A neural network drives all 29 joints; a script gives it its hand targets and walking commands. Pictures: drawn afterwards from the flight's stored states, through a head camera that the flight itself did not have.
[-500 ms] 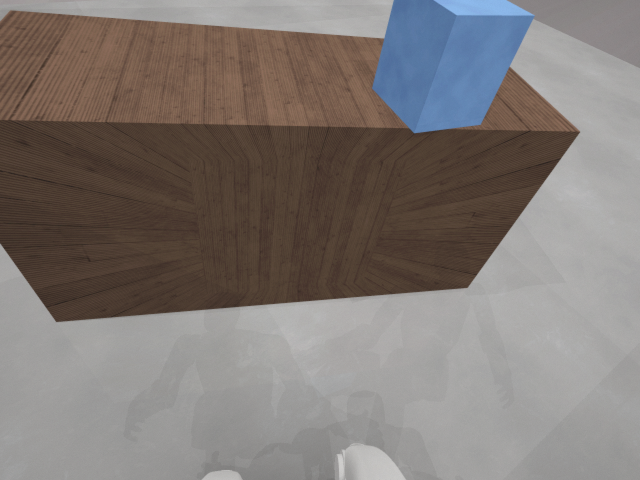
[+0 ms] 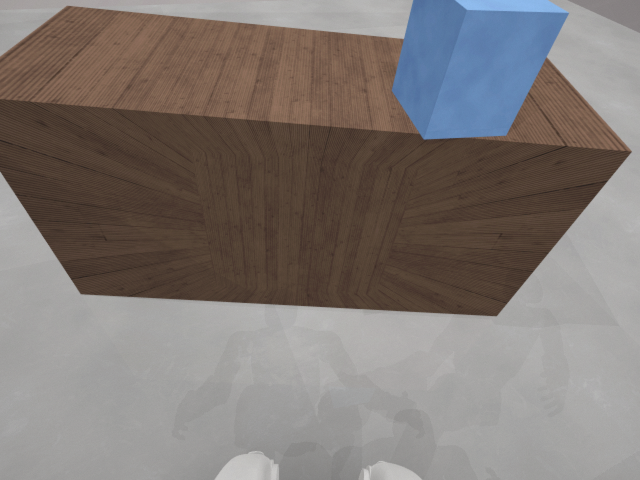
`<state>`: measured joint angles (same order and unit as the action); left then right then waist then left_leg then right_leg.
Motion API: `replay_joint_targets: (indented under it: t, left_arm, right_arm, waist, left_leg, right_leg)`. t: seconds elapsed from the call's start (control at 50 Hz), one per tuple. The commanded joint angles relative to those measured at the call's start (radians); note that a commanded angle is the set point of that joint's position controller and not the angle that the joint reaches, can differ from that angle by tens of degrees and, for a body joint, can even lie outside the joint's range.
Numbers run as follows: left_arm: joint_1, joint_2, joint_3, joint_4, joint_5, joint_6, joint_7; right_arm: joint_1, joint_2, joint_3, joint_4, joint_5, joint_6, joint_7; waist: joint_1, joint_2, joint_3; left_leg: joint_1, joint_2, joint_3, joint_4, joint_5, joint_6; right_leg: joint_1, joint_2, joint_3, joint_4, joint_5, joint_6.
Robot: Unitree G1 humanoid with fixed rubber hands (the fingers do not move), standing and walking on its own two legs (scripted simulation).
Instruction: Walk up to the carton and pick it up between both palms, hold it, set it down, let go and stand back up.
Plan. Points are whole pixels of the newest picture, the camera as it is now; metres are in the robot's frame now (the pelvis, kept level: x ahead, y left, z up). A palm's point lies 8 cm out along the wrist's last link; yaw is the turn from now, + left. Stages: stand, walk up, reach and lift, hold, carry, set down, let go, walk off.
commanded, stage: walk up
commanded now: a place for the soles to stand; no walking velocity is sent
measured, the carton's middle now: (465, 58) +0.90 -0.28 +0.14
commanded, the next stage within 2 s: none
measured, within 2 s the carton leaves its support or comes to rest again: neither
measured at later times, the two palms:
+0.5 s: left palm out of the picture +0.09 +0.27 -0.07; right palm out of the picture +0.16 -0.33 -0.07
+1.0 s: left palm (84, 477) +0.15 +0.27 -0.06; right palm out of the picture +0.08 -0.35 -0.04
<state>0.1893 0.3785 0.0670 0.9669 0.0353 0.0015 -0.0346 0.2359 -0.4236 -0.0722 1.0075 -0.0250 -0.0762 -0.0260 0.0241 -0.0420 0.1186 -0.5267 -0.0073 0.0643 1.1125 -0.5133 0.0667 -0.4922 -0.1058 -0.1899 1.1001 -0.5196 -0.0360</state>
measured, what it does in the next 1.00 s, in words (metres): lifts its right foot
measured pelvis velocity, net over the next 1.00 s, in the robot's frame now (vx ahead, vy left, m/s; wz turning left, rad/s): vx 0.05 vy -0.04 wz -0.03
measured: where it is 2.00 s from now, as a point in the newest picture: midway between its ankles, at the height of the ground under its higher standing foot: (381, 449)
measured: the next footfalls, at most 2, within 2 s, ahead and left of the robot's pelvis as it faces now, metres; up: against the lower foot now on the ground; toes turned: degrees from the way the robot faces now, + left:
right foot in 1.14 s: +0.21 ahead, -0.24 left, +0.00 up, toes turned -8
left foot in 1.40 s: +0.26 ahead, -0.01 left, +0.00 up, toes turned +3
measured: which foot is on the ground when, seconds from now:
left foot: down 0.00-1.00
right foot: down 0.00-0.86, up 0.88-1.00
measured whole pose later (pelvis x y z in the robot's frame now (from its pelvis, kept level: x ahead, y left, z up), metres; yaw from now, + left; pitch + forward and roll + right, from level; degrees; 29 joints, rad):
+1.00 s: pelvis +0.05 -0.04 +0.06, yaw -2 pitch -3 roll +1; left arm 0.09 0.41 0.10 1.05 0.05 0.02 -0.07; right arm 0.23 -0.32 -0.08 1.05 -0.03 -0.10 -0.01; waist -0.01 -0.08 0.10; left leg -0.25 0.00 0.06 0.70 -0.38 0.02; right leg -0.43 -0.02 0.04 1.00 -0.49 -0.03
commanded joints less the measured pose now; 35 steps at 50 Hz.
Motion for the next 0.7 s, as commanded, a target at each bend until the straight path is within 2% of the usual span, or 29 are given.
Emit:
replay_joint_targets:
  t: [0.0, 0.02, 0.04, 0.06, 0.08, 0.1, 0.14, 0.16, 0.18, 0.2, 0.22, 0.24, 0.26, 0.28, 0.3, 0.32, 0.34, 0.36, 0.38, 0.4, 0.46, 0.48, 0.52, 0.54, 0.58, 0.6, 0.62, 0.66, 0.68]
  left_arm:
    - [-0.175, 0.243, 0.060, -0.095, 0.000, -0.022, 0.026]
    - [-0.188, 0.217, 0.057, -0.083, -0.002, -0.024, 0.032]
    - [-0.169, 0.249, 0.066, -0.054, -0.004, -0.030, 0.036]
    - [-0.121, 0.249, 0.065, -0.021, -0.020, -0.034, 0.039]
    - [-0.079, 0.242, 0.058, 0.007, -0.027, -0.040, 0.044]
    - [-0.057, 0.234, 0.055, 0.021, -0.030, -0.043, 0.047]
    - [-0.016, 0.218, 0.051, 0.045, -0.034, -0.052, 0.046]
    - [0.023, 0.216, 0.056, 0.062, -0.033, -0.057, 0.047]
    - [0.021, 0.220, 0.057, 0.067, -0.026, -0.066, 0.050]
    - [0.003, 0.254, 0.068, 0.058, -0.014, -0.078, 0.053]
    - [0.019, 0.310, 0.075, 0.058, -0.019, -0.088, 0.051]
    - [0.034, 0.312, 0.072, 0.067, -0.024, -0.090, 0.051]
    - [0.041, 0.316, 0.075, 0.067, -0.021, -0.091, 0.056]
    - [0.037, 0.311, 0.073, 0.062, -0.016, -0.090, 0.061]
    - [0.019, 0.298, 0.066, 0.058, -0.014, -0.090, 0.065]
    - [-0.007, 0.281, 0.060, 0.051, -0.014, -0.090, 0.065]
    - [-0.033, 0.271, 0.055, 0.041, -0.014, -0.087, 0.065]
    - [-0.061, 0.255, 0.048, 0.032, -0.014, -0.083, 0.063]
    - [-0.082, 0.237, 0.039, 0.024, -0.017, -0.079, 0.061]
    - [-0.103, 0.228, 0.038, 0.020, -0.020, -0.076, 0.059]
    - [-0.136, 0.219, 0.034, 0.029, -0.028, -0.066, 0.054]
    - [-0.139, 0.210, 0.031, 0.037, -0.028, -0.065, 0.053]
    - [-0.131, 0.206, 0.031, 0.051, -0.028, -0.065, 0.050]
    - [-0.135, 0.211, 0.029, 0.058, -0.025, -0.067, 0.048]
    - [-0.128, 0.232, 0.036, 0.072, -0.022, -0.070, 0.048]
    - [-0.127, 0.246, 0.039, 0.074, -0.021, -0.070, 0.048]
    - [-0.135, 0.251, 0.038, 0.073, -0.019, -0.069, 0.048]
    - [-0.178, 0.235, 0.031, 0.066, -0.018, -0.064, 0.048]
    - [-0.209, 0.220, 0.025, 0.059, -0.019, -0.061, 0.046]
  right_arm:
    - [0.199, -0.310, -0.091, -0.025, 0.009, -0.018, -0.005]
    - [0.206, -0.334, -0.089, -0.029, 0.004, -0.023, -0.010]
    - [0.131, -0.322, -0.083, -0.055, -0.001, -0.028, -0.019]
    - [0.085, -0.306, -0.074, -0.066, 0.002, -0.035, -0.027]
    - [0.051, -0.287, -0.068, -0.069, 0.008, -0.039, -0.033]
    - [0.023, -0.272, -0.062, -0.078, 0.007, -0.039, -0.036]
    - [-0.041, -0.251, -0.055, -0.087, 0.007, -0.034, -0.032]
    - [-0.071, -0.241, -0.049, -0.093, 0.007, -0.027, -0.026]
    - [-0.092, -0.206, -0.035, -0.094, 0.010, -0.017, -0.019]
    - [-0.097, -0.176, -0.029, -0.094, 0.015, -0.005, -0.013]
    - [-0.122, -0.176, -0.037, -0.093, 0.027, 0.008, -0.014]
    - [-0.153, -0.188, -0.039, -0.086, 0.029, 0.015, -0.020]
    - [-0.150, -0.183, -0.038, -0.069, 0.025, 0.019, -0.021]
    - [-0.145, -0.176, -0.033, -0.054, 0.024, 0.017, -0.020]
    - [-0.131, -0.167, -0.034, -0.038, 0.022, 0.013, -0.017]
    - [-0.114, -0.155, -0.033, -0.022, 0.022, 0.012, -0.014]
    - [-0.099, -0.150, -0.032, -0.013, 0.022, 0.010, -0.011]
    - [-0.096, -0.150, -0.034, -0.006, 0.021, 0.007, -0.006]
    - [-0.114, -0.153, -0.035, -0.007, 0.020, 0.002, -0.002]
    - [-0.112, -0.161, -0.036, -0.008, 0.024, 0.000, 0.002]
    - [-0.110, -0.183, -0.034, -0.008, 0.028, -0.002, -0.001]
    - [-0.126, -0.185, -0.031, -0.010, 0.028, -0.003, -0.002]
    - [-0.173, -0.181, -0.023, -0.012, 0.023, -0.001, -0.004]
    - [-0.200, -0.170, -0.018, -0.013, 0.023, 0.001, -0.003]
    - [-0.216, -0.152, -0.016, -0.009, 0.022, 0.011, 0.001]
    - [-0.210, -0.141, -0.014, -0.002, 0.021, 0.014, 0.002]
    - [-0.202, -0.136, -0.012, 0.006, 0.018, 0.016, 0.003]
    - [-0.173, -0.130, -0.010, 0.022, 0.013, 0.011, 0.007]
    - [-0.161, -0.137, -0.010, 0.028, 0.012, 0.007, 0.009]
  waist:
    - [-0.133, 0.227, -0.034]
    - [-0.134, 0.303, -0.040]
    - [-0.095, 0.189, -0.003]
    - [-0.065, 0.143, -0.048]
    - [-0.043, 0.140, -0.097]
    - [-0.029, 0.152, -0.128]
    - [-0.001, 0.186, -0.139]
    - [0.023, 0.190, -0.148]
    - [0.035, 0.135, -0.133]
    - [0.028, 0.027, -0.111]
    - [0.020, -0.036, -0.116]
    - [0.022, -0.033, -0.102]
    - [0.025, -0.050, -0.119]
    - [0.022, -0.067, -0.113]
    - [0.004, -0.096, -0.105]
    - [-0.012, -0.107, -0.105]
    - [-0.027, -0.113, -0.113]
    - [-0.039, -0.103, -0.121]
    - [-0.037, -0.090, -0.131]
    - [-0.040, -0.076, -0.162]
    - [-0.040, -0.025, -0.219]
    - [-0.029, -0.008, -0.220]
    - [-0.010, 0.026, -0.216]
    - [-0.005, 0.012, -0.192]
    - [-0.003, 0.006, -0.175]
    - [-0.004, -0.021, -0.173]
    - [-0.012, -0.031, -0.160]
    - [-0.031, -0.034, -0.138]
    - [-0.041, -0.019, -0.123]
  left_leg:
    - [0.304, 0.178, -0.514, -0.581, -0.383, 0.131]
    - [0.267, 0.325, -0.862, -0.777, -0.457, 0.204]
    - [0.276, 0.353, -0.882, -0.756, -0.176, 0.227]
    - [0.333, 0.365, -0.813, -0.671, 0.073, 0.234]
    - [0.374, 0.358, -0.722, -0.602, 0.287, 0.239]
    - [0.369, 0.344, -0.641, -0.570, 0.435, 0.222]
    - [0.281, 0.318, -0.503, -0.526, 0.569, 0.190]
    - [0.201, 0.284, -0.432, -0.492, 0.552, 0.160]
    - [0.094, 0.225, -0.359, -0.430, 0.510, 0.106]
    - [0.008, 0.103, -0.215, -0.292, 0.446, 0.028]
    - [-0.032, 0.032, -0.117, -0.178, 0.210, -0.026]
    - [-0.078, 0.023, -0.124, -0.180, 0.018, -0.022]
    - [-0.115, 0.023, -0.146, -0.183, -0.075, -0.014]
    - [-0.103, 0.032, -0.158, -0.202, -0.079, -0.011]
    - [-0.059, 0.039, -0.151, -0.251, -0.045, -0.011]
    - [-0.007, 0.042, -0.142, -0.292, -0.005, -0.009]
    - [0.068, 0.044, -0.125, -0.349, 0.074, -0.009]
    - [0.159, 0.055, -0.125, -0.404, 0.223, -0.008]
    - [0.243, 0.061, -0.151, -0.428, 0.353, -0.003]
    - [0.292, 0.076, -0.193, -0.433, 0.426, 0.017]
    - [0.336, 0.162, -0.319, -0.483, 0.489, 0.087]
    - [0.305, 0.176, -0.339, -0.494, 0.492, 0.098]
    - [0.250, 0.159, -0.309, -0.499, 0.466, 0.077]
    - [0.214, 0.128, -0.266, -0.497, 0.435, 0.050]
    - [0.170, 0.065, -0.181, -0.447, 0.350, 0.005]
    - [0.167, 0.044, -0.147, -0.423, 0.281, -0.008]
    - [0.173, 0.039, -0.130, -0.434, 0.238, -0.013]
    - [0.220, 0.045, -0.137, -0.496, 0.250, -0.007]
    - [0.250, 0.057, -0.172, -0.550, 0.287, 0.009]
  right_leg:
    - [-0.402, -0.034, 0.221, -0.293, -0.251, 0.010]
    - [-0.363, 0.059, 0.173, -0.068, -0.137, 0.021]
    - [-0.350, 0.049, 0.242, -0.016, -0.119, 0.017]
    - [-0.315, 0.038, 0.255, -0.022, -0.104, 0.017]
    - [-0.269, 0.036, 0.258, -0.034, -0.086, 0.011]
    - [-0.207, 0.039, 0.251, -0.064, -0.082, 0.001]
    - [-0.050, 0.045, 0.218, -0.191, 0.006, -0.013]
    - [0.061, 0.050, 0.204, -0.284, 0.123, -0.017]
    - [0.158, 0.018, 0.265, -0.416, 0.253, -0.020]
    - [0.200, -0.065, 0.490, -0.585, 0.216, -0.047]
    - [0.241, -0.180, 0.715, -0.657, 0.261, -0.119]
    - [0.299, -0.231, 0.754, -0.668, 0.377, -0.157]
    - [0.358, -0.264, 0.773, -0.661, 0.400, -0.173]
    - [0.352, -0.267, 0.756, -0.650, 0.446, -0.179]
    - [0.330, -0.260, 0.710, -0.630, 0.522, -0.170]
    - [0.303, -0.238, 0.654, -0.617, 0.569, -0.146]
    - [0.257, -0.212, 0.585, -0.597, 0.576, -0.130]
    - [0.194, -0.176, 0.511, -0.576, 0.557, -0.100]
    - [0.136, -0.129, 0.430, -0.549, 0.531, -0.075]
    - [0.121, -0.087, 0.374, -0.520, 0.499, -0.048]
    - [0.133, -0.017, 0.295, -0.431, 0.432, -0.009]
    - [0.165, -0.006, 0.289, -0.425, 0.424, -0.007]
    - [0.221, -0.017, 0.308, -0.474, 0.406, -0.019]
    - [0.240, -0.036, 0.333, -0.521, 0.393, -0.040]
    - [0.261, -0.107, 0.434, -0.608, 0.304, -0.092]
    - [0.256, -0.148, 0.469, -0.643, 0.254, -0.122]
    - [0.243, -0.166, 0.480, -0.662, 0.230, -0.133]
    - [0.198, -0.143, 0.428, -0.648, 0.216, -0.110]
    - [0.162, -0.097, 0.363, -0.615, 0.230, -0.074]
